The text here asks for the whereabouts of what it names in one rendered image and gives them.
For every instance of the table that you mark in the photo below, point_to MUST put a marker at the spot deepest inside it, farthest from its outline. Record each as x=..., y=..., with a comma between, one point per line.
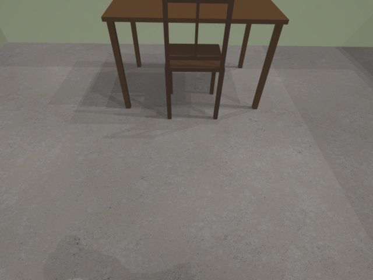
x=244, y=12

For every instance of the chair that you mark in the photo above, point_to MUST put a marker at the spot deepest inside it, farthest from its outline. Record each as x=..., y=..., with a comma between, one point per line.
x=196, y=57

